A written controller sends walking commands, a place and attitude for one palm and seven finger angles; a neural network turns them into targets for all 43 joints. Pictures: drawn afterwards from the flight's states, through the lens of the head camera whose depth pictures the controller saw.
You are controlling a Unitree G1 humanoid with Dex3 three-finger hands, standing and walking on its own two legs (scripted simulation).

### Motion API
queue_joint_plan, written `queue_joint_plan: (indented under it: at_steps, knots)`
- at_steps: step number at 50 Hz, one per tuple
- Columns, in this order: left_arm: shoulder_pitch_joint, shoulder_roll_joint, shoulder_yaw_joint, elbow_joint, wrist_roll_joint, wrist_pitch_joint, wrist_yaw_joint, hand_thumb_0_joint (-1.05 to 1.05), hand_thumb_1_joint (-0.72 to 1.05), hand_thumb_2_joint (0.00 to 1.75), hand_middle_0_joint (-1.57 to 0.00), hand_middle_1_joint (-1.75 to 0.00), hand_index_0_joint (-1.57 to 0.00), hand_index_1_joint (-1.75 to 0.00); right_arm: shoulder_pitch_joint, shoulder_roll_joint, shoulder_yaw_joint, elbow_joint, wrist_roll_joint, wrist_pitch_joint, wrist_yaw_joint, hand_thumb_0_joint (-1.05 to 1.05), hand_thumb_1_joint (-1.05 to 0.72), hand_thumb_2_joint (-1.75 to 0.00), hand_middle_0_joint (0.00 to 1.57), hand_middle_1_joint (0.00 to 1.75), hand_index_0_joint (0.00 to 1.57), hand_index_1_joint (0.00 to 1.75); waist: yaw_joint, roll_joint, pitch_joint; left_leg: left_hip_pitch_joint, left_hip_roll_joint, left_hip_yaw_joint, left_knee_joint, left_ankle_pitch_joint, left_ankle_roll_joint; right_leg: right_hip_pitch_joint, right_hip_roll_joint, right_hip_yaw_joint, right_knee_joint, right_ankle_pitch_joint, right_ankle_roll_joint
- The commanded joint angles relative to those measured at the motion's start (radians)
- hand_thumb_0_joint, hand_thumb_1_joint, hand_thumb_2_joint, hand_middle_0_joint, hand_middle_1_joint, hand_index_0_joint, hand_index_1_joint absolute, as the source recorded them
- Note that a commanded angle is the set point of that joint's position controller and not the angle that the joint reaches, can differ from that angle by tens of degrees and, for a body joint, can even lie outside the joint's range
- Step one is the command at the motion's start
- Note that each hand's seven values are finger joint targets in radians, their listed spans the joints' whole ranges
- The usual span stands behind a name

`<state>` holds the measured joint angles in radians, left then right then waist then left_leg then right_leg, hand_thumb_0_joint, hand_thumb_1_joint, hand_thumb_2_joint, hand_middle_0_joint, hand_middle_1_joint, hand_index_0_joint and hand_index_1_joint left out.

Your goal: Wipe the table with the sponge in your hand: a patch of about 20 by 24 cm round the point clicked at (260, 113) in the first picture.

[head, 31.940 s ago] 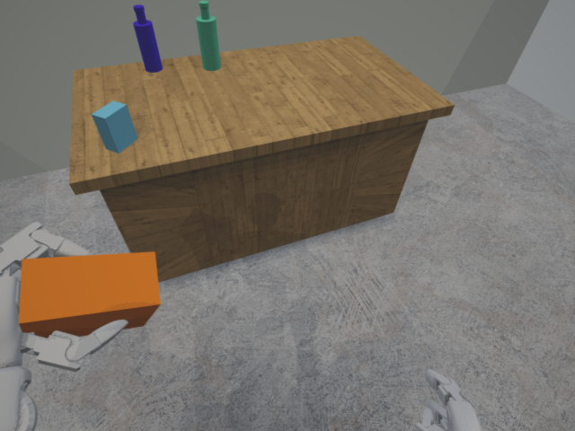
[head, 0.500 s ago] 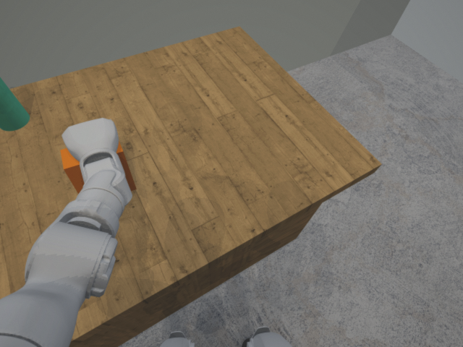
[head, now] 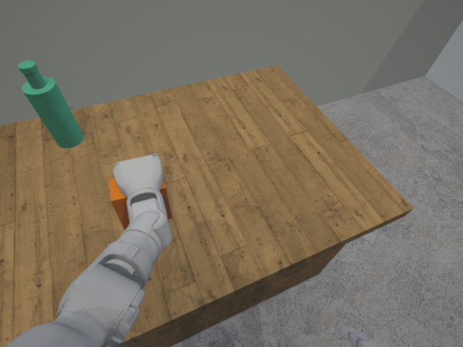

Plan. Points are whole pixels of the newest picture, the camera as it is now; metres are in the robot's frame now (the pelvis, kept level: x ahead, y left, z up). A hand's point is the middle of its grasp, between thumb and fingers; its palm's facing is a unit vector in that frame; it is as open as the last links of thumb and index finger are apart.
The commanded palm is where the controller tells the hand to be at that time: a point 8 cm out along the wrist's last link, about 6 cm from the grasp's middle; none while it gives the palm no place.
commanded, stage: wipe back along the third lane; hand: left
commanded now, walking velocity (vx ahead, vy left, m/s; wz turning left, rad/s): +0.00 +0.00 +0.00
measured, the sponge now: (144, 205) +0.40 +0.20 -0.05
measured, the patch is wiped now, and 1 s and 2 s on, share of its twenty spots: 1.00 1.00 1.00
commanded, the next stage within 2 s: slide back across to the middle lane in 2.00 s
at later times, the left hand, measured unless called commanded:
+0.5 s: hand (153, 216) +0.35 +0.17 -0.01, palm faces -0.08 -0.03 -1.00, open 9.8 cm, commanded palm +0.30 +0.14 +0.02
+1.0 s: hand (164, 238) +0.31 +0.14 -0.01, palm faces -0.07 -0.01 -1.00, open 9.8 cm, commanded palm +0.25 +0.11 +0.02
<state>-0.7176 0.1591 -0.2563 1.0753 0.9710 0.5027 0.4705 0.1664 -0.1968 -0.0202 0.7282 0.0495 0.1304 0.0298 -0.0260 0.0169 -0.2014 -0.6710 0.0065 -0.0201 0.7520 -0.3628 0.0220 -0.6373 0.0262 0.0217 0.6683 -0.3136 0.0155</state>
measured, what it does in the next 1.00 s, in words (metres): stands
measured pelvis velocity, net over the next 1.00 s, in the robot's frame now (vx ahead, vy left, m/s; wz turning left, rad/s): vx -0.01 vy -0.04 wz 0.03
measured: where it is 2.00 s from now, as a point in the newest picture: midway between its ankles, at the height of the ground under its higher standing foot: outside the picture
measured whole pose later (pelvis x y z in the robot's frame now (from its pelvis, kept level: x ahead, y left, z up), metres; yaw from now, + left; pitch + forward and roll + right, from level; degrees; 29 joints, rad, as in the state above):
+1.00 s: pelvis -0.01 -0.04 +0.01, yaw +2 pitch +7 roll +0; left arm -0.36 0.09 -0.40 0.73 1.00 0.56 0.42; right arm 0.10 -0.22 -0.02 0.69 0.06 0.21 0.03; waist 0.04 0.04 -0.16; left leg -0.48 0.02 -0.05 0.68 -0.32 -0.03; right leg -0.48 0.03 -0.01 0.67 -0.32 -0.04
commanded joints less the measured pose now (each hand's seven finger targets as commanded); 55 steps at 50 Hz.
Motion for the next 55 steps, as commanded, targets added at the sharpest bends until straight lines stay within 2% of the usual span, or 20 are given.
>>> queue_joint_plan:
  at_steps: [1, 3, 8, 14, 19, 28, 30, 33, 36, 37, 38, 41, 44, 47, 48, 49, 52, 53, 54, 55]
  knots:
    - [-0.081, -0.083, -0.065, -0.085, -0.015, 0.021, -0.046, 0.00, 0.10, 1.30, -1.20, -1.60, -1.20, -1.60, -0.047, -0.147, -0.051, -0.117, -0.001, -0.006, 0.006, 0.00, -0.90, -0.90, 0.20, 0.30, 0.20, 0.30, -0.009, -0.049, -0.239, 0.263, 0.015, 0.009, -0.090, 0.400, -0.011, 0.153, 0.028, -0.096, -0.050, 0.369, -0.079]
    - [-0.038, -0.109, -0.075, -0.117, -0.023, 0.030, -0.053, 0.00, 0.10, 1.30, -1.20, -1.60, -1.20, -1.60, -0.069, -0.142, -0.056, -0.123, 0.000, 0.004, 0.016, 0.00, -0.90, -0.90, 0.20, 0.30, 0.20, 0.30, 0.001, -0.052, -0.238, 0.287, 0.018, 0.003, -0.086, 0.470, -0.008, 0.170, 0.027, -0.098, -0.050, 0.414, -0.083]
    - [0.054, -0.095, -0.077, -0.196, -0.038, 0.060, -0.071, 0.00, 0.10, 1.30, -1.20, -1.60, -1.20, -1.60, -0.110, -0.147, -0.053, -0.138, 0.001, 0.033, 0.021, 0.00, -0.90, -0.90, 0.20, 0.30, 0.20, 0.30, 0.018, -0.087, -0.235, 0.301, 0.011, 0.005, -0.090, 0.506, -0.008, 0.245, 0.020, -0.096, -0.052, 0.497, -0.085]
    - [0.188, -0.111, -0.135, -0.312, -0.015, 0.084, -0.107, 0.00, 0.10, 1.30, -1.20, -1.60, -1.20, -1.60, -0.156, -0.148, -0.044, -0.170, 0.004, 0.060, 0.024, 0.00, -0.90, -0.90, 0.20, 0.30, 0.20, 0.30, 0.037, -0.076, -0.209, 0.321, 0.002, 0.005, -0.096, 0.530, -0.005, 0.292, 0.014, -0.089, -0.055, 0.543, -0.091]
    - [0.166, -0.111, -0.155, -0.362, -0.009, 0.086, -0.119, 0.00, 0.10, 1.30, -1.20, -1.60, -1.20, -1.60, -0.188, -0.146, -0.036, -0.179, 0.009, 0.068, 0.020, 0.00, -0.90, -0.90, 0.20, 0.30, 0.20, 0.30, 0.031, -0.084, -0.149, 0.315, -0.006, 0.001, -0.117, 0.435, -0.005, 0.279, 0.018, -0.091, -0.070, 0.467, -0.096]
    - [0.240, -0.125, -0.164, -0.394, 0.008, 0.062, -0.116, 0.00, 0.10, 1.30, -1.20, -1.60, -1.20, -1.60, -0.222, -0.141, -0.039, -0.187, 0.007, 0.066, 0.021, 0.00, -0.90, -0.90, 0.20, 0.30, 0.20, 0.30, 0.057, -0.096, -0.159, 0.303, -0.014, 0.003, -0.122, 0.370, -0.007, 0.286, 0.019, -0.078, -0.070, 0.421, -0.105]
    - [0.249, -0.144, -0.191, -0.410, 0.005, 0.058, -0.112, 0.00, 0.10, 1.30, -1.20, -1.60, -1.20, -1.60, -0.225, -0.137, -0.037, -0.195, 0.008, 0.066, 0.023, 0.00, -0.90, -0.90, 0.20, 0.30, 0.20, 0.30, 0.048, -0.105, -0.147, 0.300, -0.020, 0.012, -0.118, 0.347, -0.004, 0.289, 0.016, -0.077, -0.073, 0.417, -0.101]
    - [0.275, -0.116, -0.158, -0.418, 0.006, 0.058, -0.105, 0.00, 0.10, 1.30, -1.20, -1.60, -1.20, -1.60, -0.241, -0.138, -0.038, -0.195, 0.010, 0.064, 0.021, 0.00, -0.90, -0.90, 0.20, 0.30, 0.20, 0.30, 0.062, -0.113, -0.125, 0.281, -0.020, 0.005, -0.132, 0.302, -0.007, 0.282, 0.018, -0.069, -0.082, 0.363, -0.103]
    - [0.244, -0.147, -0.202, -0.423, 0.005, 0.061, -0.099, 0.00, 0.10, 1.30, -1.20, -1.60, -1.20, -1.60, -0.249, -0.131, -0.032, -0.199, 0.016, 0.058, 0.018, 0.00, -0.90, -0.90, 0.20, 0.30, 0.20, 0.30, 0.048, -0.105, -0.075, 0.272, -0.026, 0.013, -0.146, 0.224, -0.005, 0.251, 0.018, -0.069, -0.103, 0.259, -0.095]
    - [0.222, -0.136, -0.196, -0.410, 0.005, 0.061, -0.097, 0.00, 0.10, 1.30, -1.20, -1.60, -1.20, -1.60, -0.246, -0.134, -0.030, -0.194, 0.017, 0.055, 0.016, 0.00, -0.90, -0.90, 0.20, 0.30, 0.20, 0.30, 0.044, -0.118, -0.058, 0.263, -0.027, 0.012, -0.152, 0.195, -0.004, 0.241, 0.020, -0.068, -0.111, 0.224, -0.095]
    - [0.233, -0.089, -0.141, -0.402, 0.004, 0.061, -0.093, 0.00, 0.10, 1.30, -1.20, -1.60, -1.20, -1.60, -0.253, -0.138, -0.033, -0.189, 0.017, 0.052, 0.011, 0.00, -0.90, -0.90, 0.20, 0.30, 0.20, 0.30, 0.061, -0.110, -0.056, 0.256, -0.027, 0.006, -0.160, 0.180, -0.006, 0.241, 0.022, -0.058, -0.120, 0.197, -0.098]
    - [0.226, -0.117, -0.171, -0.384, 0.003, 0.060, -0.092, 0.00, 0.10, 1.30, -1.20, -1.60, -1.20, -1.60, -0.251, -0.131, -0.028, -0.191, 0.018, 0.044, 0.002, 0.00, -0.90, -0.90, 0.20, 0.30, 0.20, 0.30, 0.054, -0.122, -0.052, 0.251, -0.035, 0.018, -0.163, 0.143, -0.004, 0.239, 0.018, -0.054, -0.131, 0.147, -0.090]
    - [0.222, -0.116, -0.170, -0.384, 0.010, 0.048, -0.091, 0.00, 0.10, 1.30, -1.20, -1.60, -1.20, -1.60, -0.242, -0.132, -0.030, -0.191, 0.017, 0.038, 0.001, 0.00, -0.90, -0.90, 0.20, 0.30, 0.20, 0.30, 0.059, -0.096, -0.088, 0.258, -0.038, 0.020, -0.156, 0.152, -0.004, 0.248, 0.018, -0.046, -0.122, 0.159, -0.094]
    - [0.284, -0.148, -0.195, -0.389, -0.002, 0.036, -0.092, 0.00, 0.10, 1.30, -1.20, -1.60, -1.20, -1.60, -0.245, -0.129, -0.032, -0.200, 0.017, 0.032, 0.007, 0.00, -0.90, -0.90, 0.20, 0.30, 0.20, 0.30, 0.066, -0.123, -0.102, 0.252, -0.040, 0.026, -0.150, 0.158, -0.003, 0.264, 0.016, -0.041, -0.124, 0.177, -0.092]
    - [0.314, -0.103, -0.140, -0.395, -0.007, 0.031, -0.089, 0.00, 0.10, 1.30, -1.20, -1.60, -1.20, -1.60, -0.250, -0.133, -0.038, -0.199, 0.015, 0.031, 0.007, 0.00, -0.90, -0.90, 0.20, 0.30, 0.20, 0.30, 0.083, -0.122, -0.112, 0.250, -0.039, 0.022, -0.151, 0.168, -0.004, 0.279, 0.017, -0.033, -0.126, 0.196, -0.095]
    - [0.331, -0.124, -0.168, -0.410, -0.011, 0.028, -0.089, 0.00, 0.10, 1.30, -1.20, -1.60, -1.20, -1.60, -0.246, -0.132, -0.035, -0.204, 0.016, 0.031, 0.007, 0.00, -0.90, -0.90, 0.20, 0.30, 0.20, 0.30, 0.074, -0.142, -0.120, 0.250, -0.042, 0.027, -0.146, 0.170, -0.002, 0.292, 0.014, -0.032, -0.122, 0.209, -0.090]
    - [0.374, -0.129, -0.180, -0.442, -0.019, 0.027, -0.089, 0.00, 0.10, 1.30, -1.20, -1.60, -1.20, -1.60, -0.261, -0.131, -0.033, -0.211, 0.020, 0.028, 0.009, 0.00, -0.90, -0.90, 0.20, 0.30, 0.20, 0.30, 0.071, -0.172, -0.072, 0.240, -0.043, 0.030, -0.150, 0.154, -0.001, 0.287, 0.011, -0.018, -0.142, 0.196, -0.085]
    - [0.405, -0.102, -0.142, -0.458, -0.027, 0.029, -0.087, 0.00, 0.10, 1.30, -1.20, -1.60, -1.20, -1.60, -0.267, -0.135, -0.036, -0.212, 0.021, 0.025, 0.010, 0.00, -0.90, -0.90, 0.20, 0.30, 0.20, 0.30, 0.089, -0.166, -0.086, 0.240, -0.043, 0.027, -0.157, 0.160, -0.003, 0.305, 0.012, -0.012, -0.143, 0.205, -0.089]
    - [0.424, -0.119, -0.173, -0.477, -0.027, 0.032, -0.091, 0.00, 0.10, 1.30, -1.20, -1.60, -1.20, -1.60, -0.270, -0.132, -0.032, -0.218, 0.023, 0.025, 0.010, 0.00, -0.90, -0.90, 0.20, 0.30, 0.20, 0.30, 0.081, -0.159, -0.072, 0.247, -0.045, 0.032, -0.157, 0.157, 0.000, 0.307, 0.008, -0.015, -0.145, 0.203, -0.084]
    - [0.412, -0.086, -0.145, -0.480, -0.024, 0.036, -0.088, 0.00, 0.10, 1.30, -1.20, -1.60, -1.20, -1.60, -0.269, -0.135, -0.032, -0.213, 0.023, 0.026, 0.010, 0.00, -0.90, -0.90, 0.20, 0.30, 0.20, 0.30, 0.080, -0.162, -0.052, 0.245, -0.044, 0.031, -0.157, 0.156, -0.001, 0.298, 0.010, -0.012, -0.147, 0.207, -0.085]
